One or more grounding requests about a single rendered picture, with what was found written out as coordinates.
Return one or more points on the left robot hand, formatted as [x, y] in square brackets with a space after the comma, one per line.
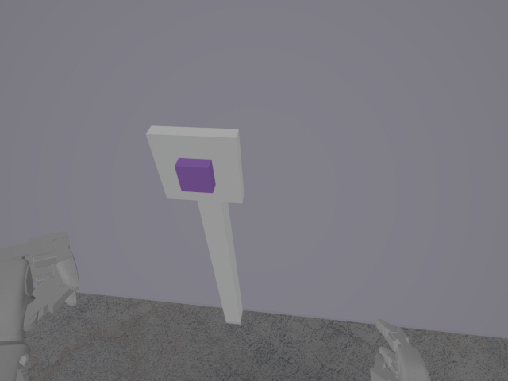
[45, 260]

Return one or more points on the right robot hand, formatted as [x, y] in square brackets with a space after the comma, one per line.
[406, 364]

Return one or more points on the button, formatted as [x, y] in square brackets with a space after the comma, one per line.
[195, 175]

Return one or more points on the robot left forearm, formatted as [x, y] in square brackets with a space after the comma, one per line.
[13, 357]

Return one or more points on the panel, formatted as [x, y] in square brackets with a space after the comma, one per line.
[222, 146]

